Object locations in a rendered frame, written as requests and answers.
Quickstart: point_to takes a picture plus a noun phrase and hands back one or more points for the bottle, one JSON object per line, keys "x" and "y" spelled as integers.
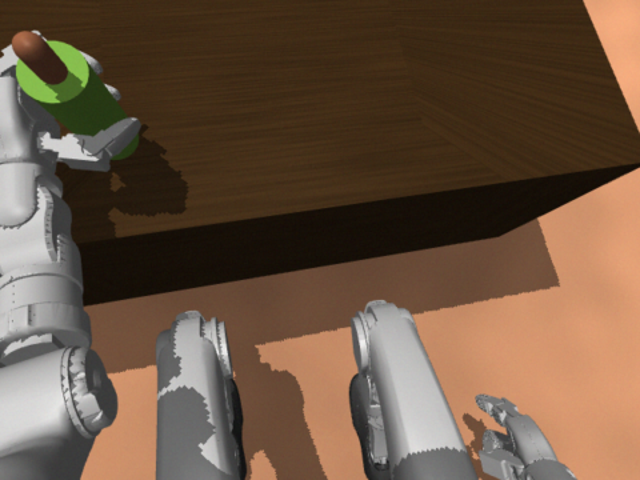
{"x": 59, "y": 78}

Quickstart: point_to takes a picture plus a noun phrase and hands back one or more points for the left robot foot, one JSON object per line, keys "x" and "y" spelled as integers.
{"x": 237, "y": 430}

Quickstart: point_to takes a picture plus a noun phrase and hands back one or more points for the right robot foot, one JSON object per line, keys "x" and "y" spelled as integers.
{"x": 373, "y": 471}

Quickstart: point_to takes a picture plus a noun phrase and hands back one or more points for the left robot hand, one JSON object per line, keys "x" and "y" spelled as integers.
{"x": 29, "y": 133}

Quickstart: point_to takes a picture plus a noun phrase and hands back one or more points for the right robot hand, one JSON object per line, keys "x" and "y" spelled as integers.
{"x": 507, "y": 456}

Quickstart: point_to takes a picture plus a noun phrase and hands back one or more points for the left robot arm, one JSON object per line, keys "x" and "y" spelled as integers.
{"x": 55, "y": 395}

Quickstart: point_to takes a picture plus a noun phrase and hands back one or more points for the right robot arm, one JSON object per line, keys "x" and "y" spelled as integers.
{"x": 547, "y": 469}

